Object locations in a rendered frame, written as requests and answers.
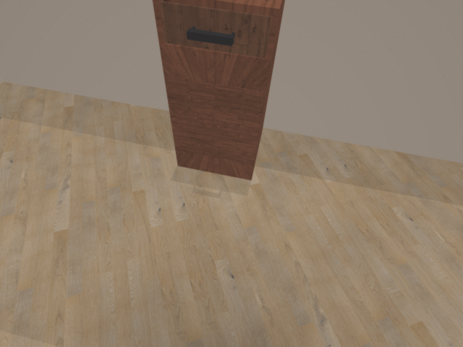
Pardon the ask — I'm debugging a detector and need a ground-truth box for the drawer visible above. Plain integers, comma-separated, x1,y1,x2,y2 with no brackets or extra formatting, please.
160,1,272,58

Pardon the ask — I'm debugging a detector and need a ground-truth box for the handle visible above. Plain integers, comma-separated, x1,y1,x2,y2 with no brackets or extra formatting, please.
187,27,235,46

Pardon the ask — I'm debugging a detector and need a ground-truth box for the cabinet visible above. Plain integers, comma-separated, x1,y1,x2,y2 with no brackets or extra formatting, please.
153,0,285,181

